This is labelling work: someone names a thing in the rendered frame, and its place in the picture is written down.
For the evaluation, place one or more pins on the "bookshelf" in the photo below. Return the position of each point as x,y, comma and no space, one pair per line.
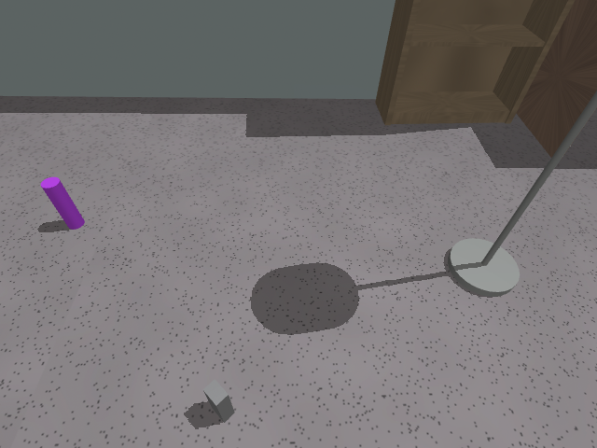
464,61

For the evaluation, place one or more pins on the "floor lamp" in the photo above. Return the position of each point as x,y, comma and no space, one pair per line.
485,267

